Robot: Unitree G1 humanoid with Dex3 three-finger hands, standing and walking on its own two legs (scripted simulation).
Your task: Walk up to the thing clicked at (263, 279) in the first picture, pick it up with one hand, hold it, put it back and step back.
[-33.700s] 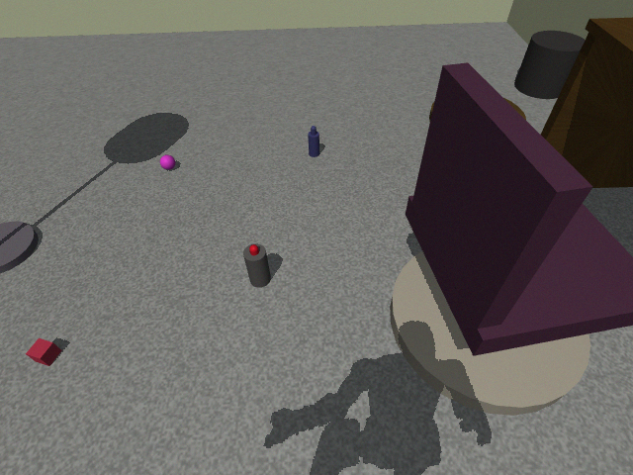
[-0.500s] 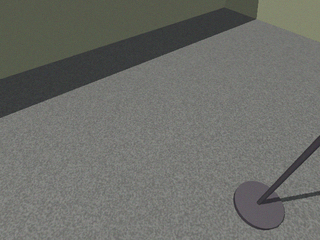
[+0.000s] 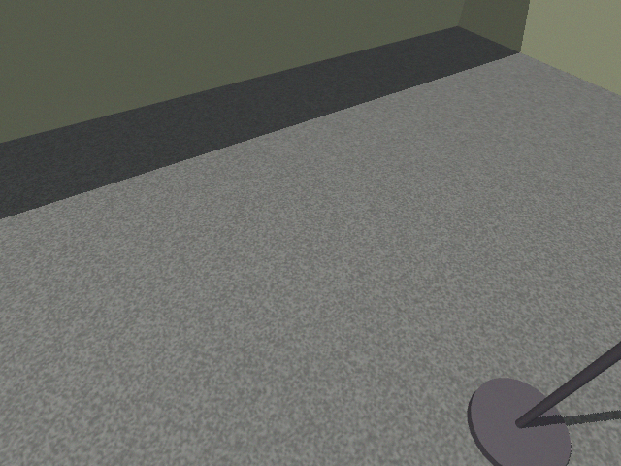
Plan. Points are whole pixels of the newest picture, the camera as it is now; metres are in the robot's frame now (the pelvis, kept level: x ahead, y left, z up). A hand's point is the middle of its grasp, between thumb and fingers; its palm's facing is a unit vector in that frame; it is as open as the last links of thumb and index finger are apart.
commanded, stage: walk up
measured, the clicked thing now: out of the picture -0.62 -1.07 -0.67
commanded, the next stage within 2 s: none
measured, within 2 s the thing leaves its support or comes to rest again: neither
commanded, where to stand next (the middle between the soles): +0.59 -0.06 m, yaw -3 degrees
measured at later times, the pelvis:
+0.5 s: pelvis +0.19 -0.04 -0.01, yaw -3 degrees
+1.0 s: pelvis +0.38 +0.01 +0.01, yaw -15 degrees
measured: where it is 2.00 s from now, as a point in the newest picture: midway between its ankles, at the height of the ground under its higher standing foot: (321, 374)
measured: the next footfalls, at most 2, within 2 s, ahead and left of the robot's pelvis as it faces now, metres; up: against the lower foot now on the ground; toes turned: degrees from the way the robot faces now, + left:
right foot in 0.38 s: +0.30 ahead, -0.15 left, +0.00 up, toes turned -6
left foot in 0.82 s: +0.47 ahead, +0.10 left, +0.00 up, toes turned -6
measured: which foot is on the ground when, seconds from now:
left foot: down 0.00-0.42, up 0.44-0.80, down 0.82-1.00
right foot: down 0.00-0.00, up 0.02-0.36, down 0.38-0.84, up 0.86-1.00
